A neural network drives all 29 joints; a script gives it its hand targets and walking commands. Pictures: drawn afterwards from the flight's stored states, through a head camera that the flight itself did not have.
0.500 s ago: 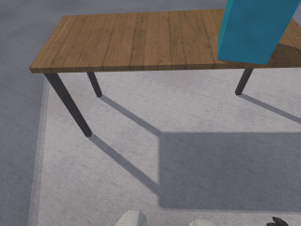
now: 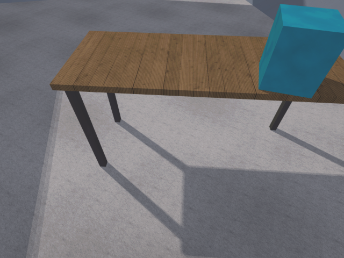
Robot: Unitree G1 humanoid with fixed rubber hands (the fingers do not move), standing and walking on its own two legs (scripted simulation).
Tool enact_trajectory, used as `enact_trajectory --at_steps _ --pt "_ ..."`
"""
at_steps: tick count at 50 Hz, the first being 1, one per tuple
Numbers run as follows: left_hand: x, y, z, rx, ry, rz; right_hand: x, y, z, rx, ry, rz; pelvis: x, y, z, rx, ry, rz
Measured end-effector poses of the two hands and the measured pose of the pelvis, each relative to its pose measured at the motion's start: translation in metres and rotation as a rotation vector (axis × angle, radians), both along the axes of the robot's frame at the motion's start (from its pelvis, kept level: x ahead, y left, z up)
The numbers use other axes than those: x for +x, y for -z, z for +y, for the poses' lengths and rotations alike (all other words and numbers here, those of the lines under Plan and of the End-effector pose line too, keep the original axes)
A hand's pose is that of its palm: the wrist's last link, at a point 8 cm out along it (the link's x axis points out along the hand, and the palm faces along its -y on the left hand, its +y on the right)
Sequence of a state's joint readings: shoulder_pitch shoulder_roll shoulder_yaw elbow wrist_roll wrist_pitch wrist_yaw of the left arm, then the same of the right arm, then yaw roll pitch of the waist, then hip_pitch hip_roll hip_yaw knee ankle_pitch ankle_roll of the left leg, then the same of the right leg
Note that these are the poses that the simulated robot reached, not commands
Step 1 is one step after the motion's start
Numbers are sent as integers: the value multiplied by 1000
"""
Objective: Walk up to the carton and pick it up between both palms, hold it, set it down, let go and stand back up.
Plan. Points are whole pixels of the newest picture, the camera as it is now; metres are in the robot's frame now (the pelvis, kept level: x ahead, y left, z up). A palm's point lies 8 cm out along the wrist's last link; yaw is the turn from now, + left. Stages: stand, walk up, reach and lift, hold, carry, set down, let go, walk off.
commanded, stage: walk up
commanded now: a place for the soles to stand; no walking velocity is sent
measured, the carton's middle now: (295, 51) +0.83 -0.46 +0.07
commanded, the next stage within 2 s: none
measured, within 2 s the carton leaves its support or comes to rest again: neither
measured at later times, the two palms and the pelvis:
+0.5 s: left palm out of the picture +0.12 +0.29 -0.08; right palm out of the picture +0.13 -0.31 -0.09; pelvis +0.02 -0.01 +0.02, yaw -1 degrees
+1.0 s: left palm (66, 246) +0.18 +0.26 -0.08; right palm out of the picture +0.03 -0.40 -0.07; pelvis +0.05 -0.05 +0.02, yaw -6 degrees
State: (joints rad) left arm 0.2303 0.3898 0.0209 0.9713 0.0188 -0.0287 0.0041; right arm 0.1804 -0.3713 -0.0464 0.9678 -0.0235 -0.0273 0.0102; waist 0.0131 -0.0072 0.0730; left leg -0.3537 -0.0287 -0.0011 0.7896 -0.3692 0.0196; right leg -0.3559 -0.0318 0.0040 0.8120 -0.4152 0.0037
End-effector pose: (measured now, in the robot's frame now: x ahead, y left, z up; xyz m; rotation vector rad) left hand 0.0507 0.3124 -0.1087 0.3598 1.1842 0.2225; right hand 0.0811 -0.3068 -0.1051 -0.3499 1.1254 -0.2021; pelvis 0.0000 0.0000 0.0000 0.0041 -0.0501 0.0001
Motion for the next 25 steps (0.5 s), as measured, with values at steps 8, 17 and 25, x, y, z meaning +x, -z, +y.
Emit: enact_trajectory --at_steps 8,17,25 --pt "25 -3 0 -6 -4 -6 12 -9 -4 -15 14 21 12 -8 -4 -19 -3 15" --pt "51 -14 -8 -7 19 -13 34 -13 -6 -3 22 2 20 -16 -7 -1 14 18" --pt "68 -25 -23 -18 48 -33 46 -16 -5 36 43 -24 24 -24 -12 6 24 9"
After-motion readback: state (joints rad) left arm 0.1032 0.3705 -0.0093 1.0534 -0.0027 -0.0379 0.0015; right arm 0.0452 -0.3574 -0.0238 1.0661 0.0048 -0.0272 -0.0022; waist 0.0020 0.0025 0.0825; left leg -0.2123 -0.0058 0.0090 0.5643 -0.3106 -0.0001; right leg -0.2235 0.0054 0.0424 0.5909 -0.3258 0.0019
